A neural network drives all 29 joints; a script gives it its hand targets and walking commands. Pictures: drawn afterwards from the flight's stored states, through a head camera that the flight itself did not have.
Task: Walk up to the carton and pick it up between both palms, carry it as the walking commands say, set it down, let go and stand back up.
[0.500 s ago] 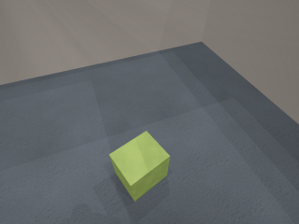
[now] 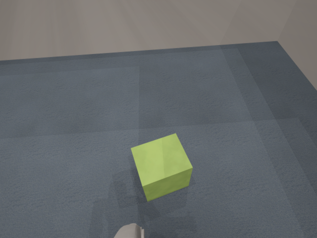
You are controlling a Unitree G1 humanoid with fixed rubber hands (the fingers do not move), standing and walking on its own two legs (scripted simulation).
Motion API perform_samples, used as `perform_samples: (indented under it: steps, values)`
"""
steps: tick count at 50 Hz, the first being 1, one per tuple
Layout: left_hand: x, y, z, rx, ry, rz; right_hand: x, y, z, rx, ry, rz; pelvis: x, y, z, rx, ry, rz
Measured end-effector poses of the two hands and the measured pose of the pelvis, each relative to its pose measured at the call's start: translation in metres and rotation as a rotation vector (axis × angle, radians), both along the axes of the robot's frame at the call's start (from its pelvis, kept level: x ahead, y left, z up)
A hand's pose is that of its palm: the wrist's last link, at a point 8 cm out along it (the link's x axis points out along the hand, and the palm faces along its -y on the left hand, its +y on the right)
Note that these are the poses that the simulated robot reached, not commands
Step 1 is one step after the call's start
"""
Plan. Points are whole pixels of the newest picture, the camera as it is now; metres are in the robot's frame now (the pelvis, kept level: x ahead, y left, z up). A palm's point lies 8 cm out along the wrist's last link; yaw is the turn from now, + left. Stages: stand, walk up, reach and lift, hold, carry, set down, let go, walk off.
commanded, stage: walk up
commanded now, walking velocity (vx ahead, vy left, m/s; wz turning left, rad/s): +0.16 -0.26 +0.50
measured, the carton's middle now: (161, 168) +0.55 +0.02 -0.63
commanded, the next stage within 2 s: none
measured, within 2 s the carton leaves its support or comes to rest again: neither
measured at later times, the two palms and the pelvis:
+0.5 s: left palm out of the picture +0.01 +0.15 -0.15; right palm (231, 171) +0.32 -0.22 -0.13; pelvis +0.14 -0.03 -0.01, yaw +10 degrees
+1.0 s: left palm (89, 216) +0.19 +0.20 -0.08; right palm (284, 188) +0.26 -0.37 -0.15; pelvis +0.16 -0.10 +0.00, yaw +13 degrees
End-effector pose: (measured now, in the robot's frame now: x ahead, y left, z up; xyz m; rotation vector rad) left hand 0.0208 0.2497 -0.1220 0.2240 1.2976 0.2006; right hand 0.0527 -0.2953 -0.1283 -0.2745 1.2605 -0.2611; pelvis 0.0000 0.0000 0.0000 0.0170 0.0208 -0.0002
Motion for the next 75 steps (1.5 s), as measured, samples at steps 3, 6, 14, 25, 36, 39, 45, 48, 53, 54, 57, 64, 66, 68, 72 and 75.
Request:
perform_samples:
  steps: [3,6,14,25,36,39,45,48,53,54,57,64,66,68,72,75]
  values:
    - [-0.018,-0.025,-0.002,-0.026,0.017,0.072,0.052,0.003,0.002,0.038,-0.06,0.073,0.01,-0.014,0.001,0.0,0.01,0.04]
    - [-0.044,-0.05,-0.006,-0.053,0.063,0.15,0.108,0.02,0.005,0.096,-0.135,0.153,0.024,-0.025,0.001,-0.003,0.015,0.064]
    - [-0.112,-0.108,0.0,-0.117,0.281,0.351,0.26,0.09,0.024,0.234,-0.348,0.363,0.07,-0.039,-0.003,0.01,0.009,0.109]
    - [-0.015,-0.097,-0.023,-0.141,0.245,0.377,0.264,0.079,-0.005,0.145,-0.183,0.319,0.138,-0.031,-0.012,-0.011,0.0,0.181]
    - [0.195,-0.068,-0.011,-0.006,-0.129,0.122,0.158,-0.035,-0.022,0.09,0.108,0.11,0.176,-0.079,-0.011,0.024,-0.06,0.165]
    - [0.215,-0.067,0.0,0.077,-0.171,0.086,0.164,-0.058,-0.034,0.092,0.124,0.114,0.179,-0.091,-0.017,0.038,-0.062,0.185]
    - [0.2,-0.054,0.034,0.182,-0.17,0.118,0.194,-0.076,-0.028,0.094,0.088,0.176,0.169,-0.098,-0.005,0.061,-0.053,0.21]
    - [0.184,-0.048,0.039,0.201,-0.164,0.133,0.205,-0.076,-0.024,0.096,0.055,0.205,0.162,-0.099,-0.003,0.065,-0.046,0.215]
    - [0.146,-0.043,0.03,0.181,-0.14,0.169,0.215,-0.059,-0.016,0.113,0.006,0.26,0.145,-0.094,-0.004,0.058,-0.04,0.23]
    - [0.137,-0.041,0.026,0.171,-0.133,0.18,0.215,-0.053,-0.014,0.114,-0.002,0.273,0.141,-0.092,-0.005,0.054,-0.04,0.235]
    - [0.111,-0.034,0.011,0.13,-0.113,0.217,0.212,-0.036,-0.007,0.108,-0.025,0.307,0.128,-0.083,-0.007,0.041,-0.039,0.249]
    - [0.072,-0.039,-0.019,-0.038,-0.073,0.225,0.166,-0.002,0.014,0.056,-0.026,0.326,0.107,-0.059,-0.002,-0.021,-0.048,0.264]
    - [0.066,-0.046,-0.02,-0.071,-0.062,0.213,0.159,0.007,0.019,0.058,-0.027,0.321,0.105,-0.055,0.003,-0.022,-0.055,0.26]
    - [0.059,-0.051,-0.022,-0.088,-0.043,0.207,0.159,0.014,0.02,0.064,-0.045,0.317,0.104,-0.052,0.004,-0.019,-0.059,0.252]
    - [0.051,-0.056,-0.023,-0.09,-0.018,0.208,0.163,0.021,0.015,0.081,-0.076,0.297,0.105,-0.048,0.002,-0.008,-0.059,0.234]
    - [0.054,-0.059,-0.02,-0.069,-0.028,0.209,0.161,0.019,0.005,0.101,-0.067,0.276,0.106,-0.05,-0.001,0.001,-0.055,0.221]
